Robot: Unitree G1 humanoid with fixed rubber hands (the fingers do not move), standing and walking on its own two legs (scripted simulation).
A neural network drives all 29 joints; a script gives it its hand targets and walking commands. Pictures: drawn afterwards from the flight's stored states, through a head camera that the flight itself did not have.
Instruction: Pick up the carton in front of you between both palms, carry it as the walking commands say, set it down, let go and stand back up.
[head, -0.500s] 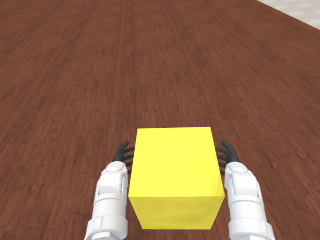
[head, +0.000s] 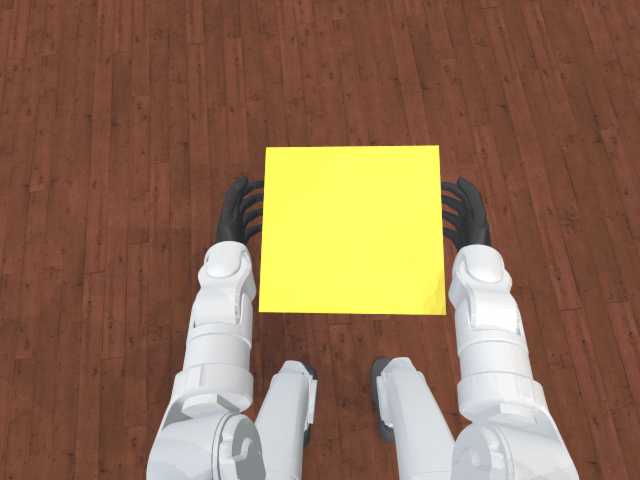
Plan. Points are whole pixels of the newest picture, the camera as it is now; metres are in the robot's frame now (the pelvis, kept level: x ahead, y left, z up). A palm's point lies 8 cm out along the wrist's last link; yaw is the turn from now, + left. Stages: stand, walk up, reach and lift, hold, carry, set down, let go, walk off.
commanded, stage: set down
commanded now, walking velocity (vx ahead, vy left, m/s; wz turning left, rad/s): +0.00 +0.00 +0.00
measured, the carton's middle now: (349, 245) +0.41 -0.01 -0.17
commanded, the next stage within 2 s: none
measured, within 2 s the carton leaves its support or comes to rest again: rests again in 1.62 s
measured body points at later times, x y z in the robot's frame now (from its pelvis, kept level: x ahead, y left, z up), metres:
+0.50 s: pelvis +0.00 +0.00 -0.13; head +0.25 -0.01 +0.25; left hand +0.45 +0.14 -0.23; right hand +0.44 -0.16 -0.23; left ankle +0.07 +0.12 -0.65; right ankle +0.08 -0.12 -0.65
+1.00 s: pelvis -0.04 +0.00 -0.25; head +0.28 -0.01 +0.07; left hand +0.47 +0.14 -0.39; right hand +0.47 -0.16 -0.39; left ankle +0.07 +0.12 -0.65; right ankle +0.08 -0.12 -0.65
